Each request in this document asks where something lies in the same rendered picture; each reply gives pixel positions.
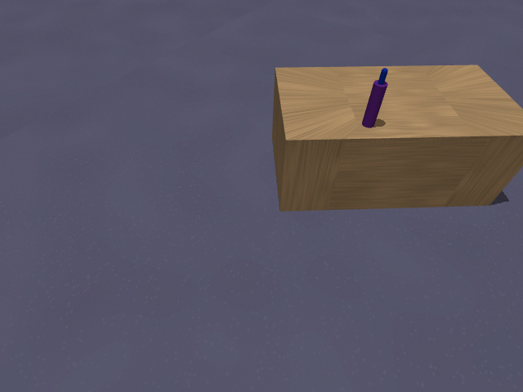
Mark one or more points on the bottle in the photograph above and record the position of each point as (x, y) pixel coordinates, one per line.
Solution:
(375, 100)

